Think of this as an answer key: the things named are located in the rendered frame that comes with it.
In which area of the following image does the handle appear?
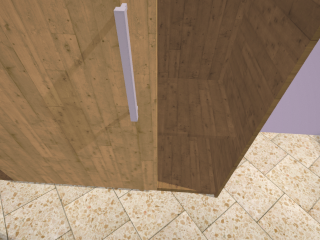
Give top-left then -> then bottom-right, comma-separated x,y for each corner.
114,3 -> 138,122

